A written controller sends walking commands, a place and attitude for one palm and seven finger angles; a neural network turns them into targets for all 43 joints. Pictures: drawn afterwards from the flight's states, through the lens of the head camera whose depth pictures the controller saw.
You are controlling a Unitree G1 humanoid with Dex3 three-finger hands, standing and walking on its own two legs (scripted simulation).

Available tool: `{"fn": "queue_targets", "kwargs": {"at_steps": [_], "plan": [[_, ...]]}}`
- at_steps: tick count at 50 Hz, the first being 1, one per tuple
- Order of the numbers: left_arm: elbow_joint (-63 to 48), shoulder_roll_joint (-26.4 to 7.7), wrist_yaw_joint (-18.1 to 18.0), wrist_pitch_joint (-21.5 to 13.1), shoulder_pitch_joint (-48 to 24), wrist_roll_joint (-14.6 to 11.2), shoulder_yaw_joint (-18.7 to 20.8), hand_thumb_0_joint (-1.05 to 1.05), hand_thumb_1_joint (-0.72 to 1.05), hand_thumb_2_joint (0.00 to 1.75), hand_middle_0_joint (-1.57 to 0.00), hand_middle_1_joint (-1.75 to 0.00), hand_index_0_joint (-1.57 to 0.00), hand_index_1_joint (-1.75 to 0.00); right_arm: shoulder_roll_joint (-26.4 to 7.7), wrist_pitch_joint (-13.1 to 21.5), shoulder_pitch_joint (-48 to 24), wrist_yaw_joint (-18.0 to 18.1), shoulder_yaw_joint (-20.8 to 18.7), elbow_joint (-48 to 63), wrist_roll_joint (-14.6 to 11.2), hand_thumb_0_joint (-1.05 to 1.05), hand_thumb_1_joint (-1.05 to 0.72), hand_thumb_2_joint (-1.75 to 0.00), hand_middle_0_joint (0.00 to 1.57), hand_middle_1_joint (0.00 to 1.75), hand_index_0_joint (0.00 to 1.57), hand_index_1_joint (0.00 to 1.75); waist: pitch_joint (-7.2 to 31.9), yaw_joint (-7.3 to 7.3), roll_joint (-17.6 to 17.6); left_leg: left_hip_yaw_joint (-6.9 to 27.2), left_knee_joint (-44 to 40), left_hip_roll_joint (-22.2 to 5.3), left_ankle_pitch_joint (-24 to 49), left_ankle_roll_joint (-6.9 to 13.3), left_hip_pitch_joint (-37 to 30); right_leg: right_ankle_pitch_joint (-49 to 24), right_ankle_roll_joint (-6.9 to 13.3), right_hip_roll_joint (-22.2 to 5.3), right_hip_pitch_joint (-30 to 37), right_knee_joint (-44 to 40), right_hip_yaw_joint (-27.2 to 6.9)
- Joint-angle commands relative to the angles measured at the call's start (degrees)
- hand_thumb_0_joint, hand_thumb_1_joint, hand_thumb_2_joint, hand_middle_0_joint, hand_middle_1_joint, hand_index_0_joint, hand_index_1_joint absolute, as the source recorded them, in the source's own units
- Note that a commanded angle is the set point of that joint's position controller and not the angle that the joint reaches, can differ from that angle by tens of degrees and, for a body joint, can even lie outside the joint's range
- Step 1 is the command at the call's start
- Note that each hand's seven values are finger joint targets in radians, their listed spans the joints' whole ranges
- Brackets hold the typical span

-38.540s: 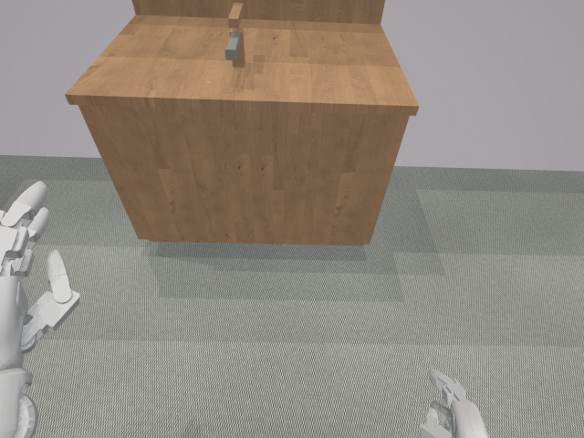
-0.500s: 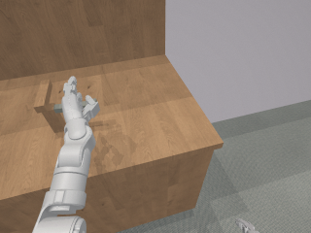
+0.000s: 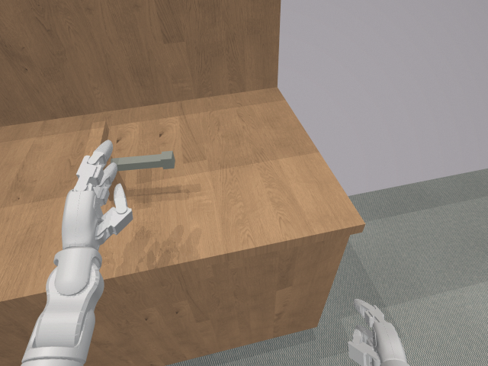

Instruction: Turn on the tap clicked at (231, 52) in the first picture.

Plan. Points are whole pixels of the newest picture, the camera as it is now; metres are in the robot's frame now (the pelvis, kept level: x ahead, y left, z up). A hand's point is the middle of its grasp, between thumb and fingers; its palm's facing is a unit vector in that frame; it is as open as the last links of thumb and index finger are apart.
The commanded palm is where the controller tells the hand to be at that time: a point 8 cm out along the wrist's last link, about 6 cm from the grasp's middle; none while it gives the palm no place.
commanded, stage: draw the hand back beside the body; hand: left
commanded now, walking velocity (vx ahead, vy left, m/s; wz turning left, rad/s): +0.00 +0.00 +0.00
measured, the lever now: (168, 160) +0.51 +0.22 +0.06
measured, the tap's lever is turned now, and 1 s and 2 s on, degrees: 83 83 83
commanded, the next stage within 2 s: step back with the hand held close in 0.76 s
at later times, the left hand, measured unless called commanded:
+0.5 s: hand (65, 255) +0.21 +0.25 +0.15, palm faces +0.39 -0.86 -0.33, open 7.5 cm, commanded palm +0.17 +0.29 +0.16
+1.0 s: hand (51, 253) +0.20 +0.26 +0.17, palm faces +0.42 -0.83 -0.36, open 7.5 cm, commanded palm +0.16 +0.29 +0.17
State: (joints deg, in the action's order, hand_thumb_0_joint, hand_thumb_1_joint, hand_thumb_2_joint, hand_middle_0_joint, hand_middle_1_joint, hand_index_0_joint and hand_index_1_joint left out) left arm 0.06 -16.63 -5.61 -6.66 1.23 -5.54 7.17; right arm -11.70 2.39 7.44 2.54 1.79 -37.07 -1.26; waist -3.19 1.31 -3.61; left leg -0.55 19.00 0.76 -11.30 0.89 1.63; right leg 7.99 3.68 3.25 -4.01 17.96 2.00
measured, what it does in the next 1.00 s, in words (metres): stands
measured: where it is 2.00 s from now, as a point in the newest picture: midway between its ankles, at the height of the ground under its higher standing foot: outside the picture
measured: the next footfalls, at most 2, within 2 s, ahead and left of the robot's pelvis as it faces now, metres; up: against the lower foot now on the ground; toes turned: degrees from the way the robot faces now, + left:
right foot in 1.76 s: -0.03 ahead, -0.09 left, +0.00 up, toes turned +4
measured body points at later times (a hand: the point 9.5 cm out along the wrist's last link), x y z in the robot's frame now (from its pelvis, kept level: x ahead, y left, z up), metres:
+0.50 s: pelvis +0.01 +0.01 +0.00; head -0.01 -0.01 +0.45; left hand +0.18 +0.30 +0.17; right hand +0.20 -0.21 -0.09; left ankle +0.00 +0.11 -0.75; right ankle +0.03 -0.08 -0.75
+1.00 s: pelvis +0.00 +0.01 +0.00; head -0.01 -0.01 +0.45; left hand +0.18 +0.30 +0.19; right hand +0.19 -0.20 -0.09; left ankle +0.00 +0.11 -0.75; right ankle +0.03 -0.08 -0.75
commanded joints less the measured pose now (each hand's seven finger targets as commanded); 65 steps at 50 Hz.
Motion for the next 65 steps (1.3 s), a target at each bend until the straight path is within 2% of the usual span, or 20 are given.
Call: {"fn": "queue_targets", "kwargs": {"at_steps": [1, 5, 9, 12, 14, 19, 24, 27, 28, 30, 33, 43, 44, 45, 47, 48, 52, 59, 63, 65], "plan": [[-18.0, -11.2, -0.1, -4.2, -8.8, 0.0, 7.8, 0.0, 0.9, 0.9, -0.19, -0.26, -0.19, -0.26, -6.4, 2.5, -6.8, 0.0, -2.5, 9.3, 0.4, 0.0, -0.9, -0.9, 0.2, 0.3, 0.2, 0.3, 9.9, 1.46, -0.1, 1.5, -3.0, -1.2, 7.5, 0.8, 1.3, -6.5, -1.2, -3.4, 5.6, -2.8, -3.3], [-20.6, -10.4, 0.2, -3.9, -3.7, -0.1, 7.9, 0.0, 0.9, 0.9, -0.19, -0.27, -0.19, -0.27, -6.6, 2.8, -6.7, -0.1, -2.9, 9.4, 0.4, 0.0, -0.9, -0.9, 0.2, 0.3, 0.2, 0.3, 8.4, 1.23, 2.4, 1.7, -2.6, -1.6, 9.0, 0.9, 0.9, -7.1, -1.3, -3.2, 4.5, -2.9, -3.0], [-24.7, -10.5, 0.0, -4.3, -0.2, 0.3, 8.2, 0.0, 0.9, 0.9, -0.19, -0.29, -0.19, -0.29, -6.8, 3.4, -6.7, -0.2, -3.1, 9.2, 0.5, 0.0, -0.9, -0.9, 0.2, 0.3, 0.2, 0.3, 8.0, 1.31, -0.8, 2.1, -2.5, -1.7, 8.7, 0.5, 0.5, -5.8, -1.1, -3.3, 3.8, -2.8, -2.9], [-26.2, -10.9, -0.2, -4.5, 3.3, 0.3, 9.1, 0.0, 0.9, 0.9, -0.2, -0.29, -0.2, -0.29, -7.1, 4.0, -6.6, -0.1, -3.3, 9.2, 0.7, 0.0, -0.9, -0.9, 0.2, 0.3, 0.2, 0.3, 7.7, 1.5, 2.8, 2.2, -2.1, -1.7, 8.5, 0.8, 0.8, -5.8, -1.3, -3.3, 3.6, -2.6, -2.7], [-28.3, -11.5, -0.4, -4.8, 5.5, 0.4, 10.3, 0.0, 0.9, 0.9, -0.2, -0.3, -0.2, -0.3, -7.0, 4.2, -6.4, -0.1, -3.5, 9.0, 0.8, 0.0, -0.9, -0.9, 0.2, 0.3, 0.2, 0.3, 8.3, 1.69, 0.2, 2.4, -1.9, -1.7, 9.3, 0.5, 0.7, -6.0, -1.1, -3.4, 3.9, -2.3, -2.7], [-30.0, -11.9, -0.6, -4.8, 11.5, 0.3, 12.2, 0.0, 0.9, 0.9, -0.2, -0.3, -0.2, -0.3, -6.9, 4.6, -6.4, -0.1, -3.5, 9.1, 0.8, 0.0, -0.9, -0.9, 0.2, 0.3, 0.2, 0.3, 5.1, 1.98, -0.3, 2.8, -1.7, -1.9, 7.6, 0.3, 2.6, -3.9, -1.0, -3.4, 2.5, -2.4, -2.7], [-33.8, -13.1, -0.9, -5.1, 17.5, 0.2, 14.7, 0.0, 0.9, 0.9, -0.2, -0.3, -0.2, -0.3, -7.1, 5.3, -5.8, 0.0, -3.8, 9.6, 0.9, 0.0, -0.9, -0.9, 0.2, 0.3, 0.2, 0.3, 6.4, 2.35, -1.1, 3.1, -0.9, -2.1, 7.7, 0.2, 2.9, -4.0, -0.9, -3.5, 2.9, -1.8, -2.7], [-32.6, -11.7, -0.9, -4.8, 15.0, 0.3, 12.8, 0.0, 0.9, 0.9, -0.2, -0.3, -0.2, -0.3, -7.2, 5.6, -5.9, 0.3, -3.8, 9.3, 0.9, 0.0, -0.9, -0.9, 0.2, 0.3, 0.2, 0.3, 4.4, 1.6, 1.4, 3.1, -0.8, -2.0, 6.3, 0.5, 3.3, -2.7, -1.2, -3.5, 0.9, -2.1, -2.8], [-32.8, -11.4, -0.9, -4.7, 13.7, 0.5, 12.4, 0.0, 0.9, 0.9, -0.2, -0.3, -0.2, -0.3, -7.3, 5.7, -6.1, 0.3, -3.7, 9.1, 0.8, 0.0, -0.9, -0.9, 0.2, 0.3, 0.2, 0.3, 3.8, 1.27, -0.8, 3.1, -0.8, -1.8, 5.7, 0.6, 3.0, -1.9, -1.1, -3.6, 0.2, -2.3, -3.0], [-31.1, -11.6, -1.2, -4.7, 14.3, 0.5, 12.8, 0.0, 0.9, 0.9, -0.2, -0.3, -0.2, -0.3, -7.2, 5.8, -5.8, 0.6, -3.8, 8.9, 0.9, 0.0, -0.9, -0.9, 0.2, 0.3, 0.2, 0.3, 4.2, 1.56, 1.4, 3.1, -0.8, -1.7, 5.4, 0.8, 3.2, -1.7, -1.2, -3.6, 0.7, -2.1, -2.6], [-32.6, -12.2, -1.3, -4.8, 13.1, 0.6, 13.0, 0.0, 0.9, 0.9, -0.2, -0.3, -0.2, -0.3, -7.2, 6.0, -6.3, 0.6, -3.7, 8.9, 0.8, 0.0, -0.9, -0.9, 0.2, 0.3, 0.2, 0.3, 4.8, 1.62, -0.7, 3.4, -0.9, -1.6, 4.7, 0.7, 3.0, -1.0, -1.0, -3.7, 0.9, -2.1, -2.9], [-31.9, -12.4, -1.2, -4.7, 15.5, 0.3, 14.0, 0.0, 0.9, 0.9, -0.2, -0.3, -0.2, -0.3, -7.0, 5.9, -6.5, 0.4, -3.5, 8.8, 1.0, 0.0, -0.9, -0.9, 0.2, 0.3, 0.2, 0.3, 4.2, 2.05, -0.4, 3.5, -1.2, -1.7, 5.6, 0.4, 4.2, -1.8, -0.9, -3.8, 1.8, -2.0, -2.7], [-35.2, -13.5, -1.4, -5.1, 13.1, 0.3, 14.6, 0.0, 0.9, 0.9, -0.2, -0.3, -0.2, -0.3, -6.9, 6.0, -6.4, 0.4, -3.5, 9.1, 0.9, 0.0, -0.9, -0.9, 0.2, 0.3, 0.2, 0.3, 6.0, 2.18, -1.9, 3.4, -1.1, -1.6, 5.6, 0.3, 3.6, -1.8, -0.9, -3.8, 2.6, -1.9, -2.8], [-38.5, -20.7, -2.0, -7.4, 7.3, 0.1, 22.6, 0.0, 0.9, 0.9, -0.2, -0.3, -0.2, -0.3, -7.2, 5.4, -6.1, 0.8, -2.7, 11.8, 0.1, 0.0, -0.9, -0.9, 0.2, 0.3, 0.2, 0.3, 1.5, 1.02, -0.7, 4.6, 0.8, -2.9, 0.8, 1.7, 6.8, -5.2, -1.3, -6.9, -3.7, -4.1, -10.0], [-29.8, -12.9, -1.1, -7.2, 17.8, 0.8, 16.9, 0.0, 0.9, 0.9, -0.2, -0.3, -0.2, -0.3, -6.7, 4.2, -3.9, 0.8, -2.8, 10.2, 0.7, 0.0, -0.9, -0.9, 0.2, 0.3, 0.2, 0.3, 3.3, 0.15, 4.2, 5.2, 3.2, -3.1, 2.2, 1.8, 5.7, -8.3, -1.6, -9.0, -5.5, -3.4, -10.2], [-31.8, -12.1, -0.8, -7.4, 17.5, 1.0, 15.9, 0.0, 0.9, 0.9, -0.2, -0.3, -0.2, -0.3, -7.1, 3.8, -4.3, 0.7, -3.1, 11.1, 0.8, 0.0, -0.9, -0.9, 0.2, 0.3, 0.2, 0.3, 4.9, 0.06, 2.7, 5.1, 3.1, -3.4, 4.4, 1.7, 5.4, -10.9, -1.5, -9.1, -5.1, -2.0, -9.5], [-32.2, -12.3, -1.2, -6.9, 22.1, 1.3, 15.8, 0.0, 0.9, 0.9, -0.2, -0.3, -0.2, -0.3, -8.0, 2.7, -2.9, 1.0, -4.0, 13.0, 0.5, 0.0, -0.9, -0.9, 0.2, 0.3, 0.2, 0.3, 9.6, 0.24, 2.5, 4.9, 3.0, -4.8, 7.6, 1.7, 6.3, -11.9, -2.4, -9.1, -4.0, 1.0, -8.4], [-38.1, -15.7, -2.5, -7.3, 24.3, 2.1, 19.3, 0.0, 0.9, 0.9, -0.2, -0.3, -0.2, -0.3, -8.1, 1.6, -2.6, 1.7, -4.6, 14.4, 0.6, 0.0, -0.9, -0.9, 0.2, 0.3, 0.2, 0.3, 11.3, 0.32, 1.5, 7.0, 2.2, -6.3, 9.9, 1.8, 11.3, -10.1, -2.7, -8.2, -3.7, 5.6, -7.1], [-39.9, -15.9, -3.0, -7.2, 24.8, 2.5, 19.7, 0.0, 0.9, 0.9, -0.2, -0.3, -0.2, -0.3, -8.7, 1.9, -2.3, 1.8, -5.1, 14.7, 0.6, 0.0, -0.9, -0.9, 0.2, 0.3, 0.2, 0.3, 10.3, 0.08, -1.1, 8.7, 1.2, -7.1, 4.6, 2.2, 15.1, -5.5, -2.8, -7.5, -4.9, 7.3, -7.6], [-39.0, -14.6, -3.2, -7.1, 25.3, 2.7, 18.9, 0.0, 0.9, 0.9, -0.2, -0.3, -0.2, -0.3, -8.5, 2.0, -1.7, 1.8, -5.1, 14.5, 0.4, 0.0, -0.9, -0.9, 0.2, 0.3, 0.2, 0.3, 9.4, -0.11, 0.1, 8.9, 0.9, -7.5, -1.5, 2.6, 17.9, -2.5, -2.9, -7.1, -5.1, 7.8, -7.6]]}}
